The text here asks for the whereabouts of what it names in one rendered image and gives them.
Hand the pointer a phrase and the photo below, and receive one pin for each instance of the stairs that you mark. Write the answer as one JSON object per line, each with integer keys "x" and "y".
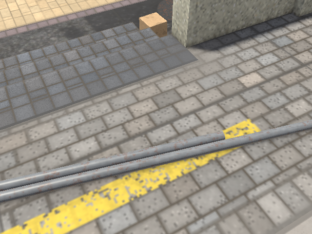
{"x": 50, "y": 58}

